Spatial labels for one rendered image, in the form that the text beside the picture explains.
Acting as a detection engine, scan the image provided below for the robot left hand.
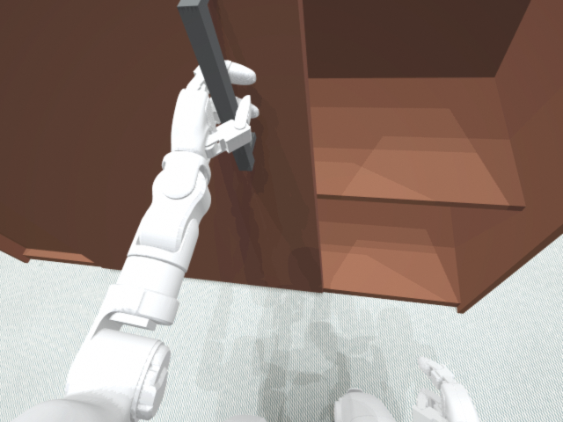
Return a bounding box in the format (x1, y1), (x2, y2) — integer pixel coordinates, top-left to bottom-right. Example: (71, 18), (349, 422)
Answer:
(171, 60), (260, 164)

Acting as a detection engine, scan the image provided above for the handle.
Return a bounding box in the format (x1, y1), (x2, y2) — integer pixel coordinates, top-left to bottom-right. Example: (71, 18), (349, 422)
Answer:
(177, 0), (257, 171)

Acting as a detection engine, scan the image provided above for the robot left upper arm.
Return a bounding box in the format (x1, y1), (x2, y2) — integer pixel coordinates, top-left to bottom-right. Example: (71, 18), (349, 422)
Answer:
(11, 328), (171, 422)

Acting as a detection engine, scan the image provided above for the left robot forearm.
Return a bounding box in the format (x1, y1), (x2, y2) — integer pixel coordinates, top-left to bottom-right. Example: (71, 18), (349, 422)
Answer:
(65, 151), (211, 396)

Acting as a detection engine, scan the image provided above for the robot right hand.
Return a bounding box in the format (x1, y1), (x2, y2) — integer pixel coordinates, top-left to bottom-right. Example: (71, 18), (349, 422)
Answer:
(412, 356), (480, 422)

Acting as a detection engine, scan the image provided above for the right robot thigh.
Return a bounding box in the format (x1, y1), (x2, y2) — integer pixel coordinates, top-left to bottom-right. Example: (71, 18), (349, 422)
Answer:
(334, 392), (396, 422)

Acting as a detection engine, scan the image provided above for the wardrobe door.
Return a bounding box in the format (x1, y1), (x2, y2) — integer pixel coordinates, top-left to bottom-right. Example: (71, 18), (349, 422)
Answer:
(0, 201), (80, 254)
(0, 0), (324, 293)

